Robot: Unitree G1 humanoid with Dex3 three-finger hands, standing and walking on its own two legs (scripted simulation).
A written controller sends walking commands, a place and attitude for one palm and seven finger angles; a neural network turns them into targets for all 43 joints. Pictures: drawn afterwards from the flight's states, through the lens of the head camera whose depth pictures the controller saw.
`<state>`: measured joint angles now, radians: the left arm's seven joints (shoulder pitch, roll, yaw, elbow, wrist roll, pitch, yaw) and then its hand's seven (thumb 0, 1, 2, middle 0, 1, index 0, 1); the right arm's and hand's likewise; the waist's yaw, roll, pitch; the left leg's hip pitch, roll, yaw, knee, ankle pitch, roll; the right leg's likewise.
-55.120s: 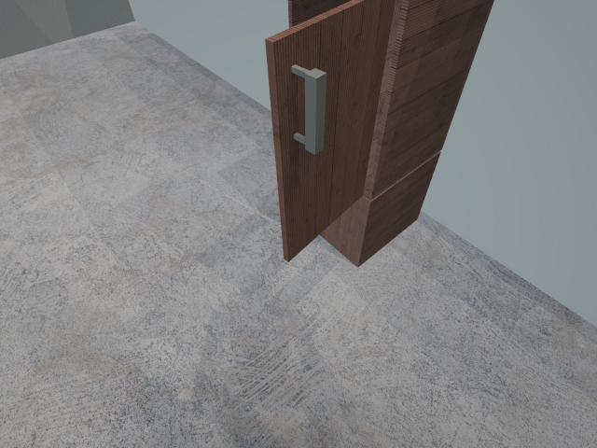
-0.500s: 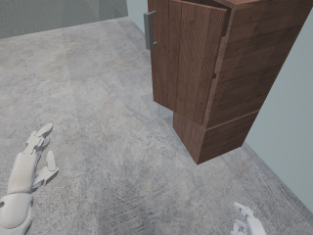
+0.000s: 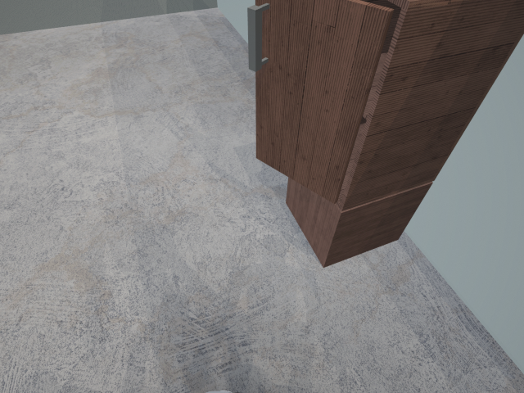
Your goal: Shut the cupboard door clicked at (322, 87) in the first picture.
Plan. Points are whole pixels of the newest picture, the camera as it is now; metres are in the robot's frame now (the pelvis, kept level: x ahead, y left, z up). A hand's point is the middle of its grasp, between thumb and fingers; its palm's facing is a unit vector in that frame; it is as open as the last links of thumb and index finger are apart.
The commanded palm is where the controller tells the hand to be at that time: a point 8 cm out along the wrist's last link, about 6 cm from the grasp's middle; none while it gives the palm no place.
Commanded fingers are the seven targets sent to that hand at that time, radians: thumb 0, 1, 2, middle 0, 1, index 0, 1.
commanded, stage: let the arm hang, fingers relaxed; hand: left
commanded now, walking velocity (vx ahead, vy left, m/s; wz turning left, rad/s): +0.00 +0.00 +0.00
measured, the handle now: (260, 37) +0.91 +0.07 +0.12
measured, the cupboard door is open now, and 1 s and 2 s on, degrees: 28 28 28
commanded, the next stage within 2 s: look to check the result in 0.52 s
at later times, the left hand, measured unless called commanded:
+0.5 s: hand out of the picture +0.05 +0.16 -0.17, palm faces -0.02 -0.98 -0.18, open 7.3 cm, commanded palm none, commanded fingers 0.00 0.90 0.90 -0.20 -0.30 -0.20 -0.30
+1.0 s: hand out of the picture +0.01 +0.15 -0.17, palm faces +0.00 -0.98 -0.19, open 7.4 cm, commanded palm none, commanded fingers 0.00 0.90 0.90 -0.20 -0.30 -0.20 -0.30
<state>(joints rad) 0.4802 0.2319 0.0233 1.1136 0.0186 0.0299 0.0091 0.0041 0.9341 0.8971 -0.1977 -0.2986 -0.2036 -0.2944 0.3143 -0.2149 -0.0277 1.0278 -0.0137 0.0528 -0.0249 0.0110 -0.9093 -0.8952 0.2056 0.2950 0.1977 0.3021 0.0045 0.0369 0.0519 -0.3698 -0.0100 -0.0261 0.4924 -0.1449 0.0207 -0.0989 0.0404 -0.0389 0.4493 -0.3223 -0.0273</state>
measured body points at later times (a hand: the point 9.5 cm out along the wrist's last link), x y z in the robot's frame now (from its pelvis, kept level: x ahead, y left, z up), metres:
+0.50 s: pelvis +0.03 +0.00 +0.00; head +0.03 +0.00 +0.45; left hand +0.05 +0.21 -0.16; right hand +0.03 -0.24 -0.15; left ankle +0.11 +0.10 -0.73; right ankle -0.05 -0.11 -0.73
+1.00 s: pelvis +0.05 -0.01 +0.00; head +0.06 -0.01 +0.45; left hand +0.01 +0.20 -0.16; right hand +0.04 -0.24 -0.16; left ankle +0.11 +0.10 -0.73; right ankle -0.05 -0.11 -0.73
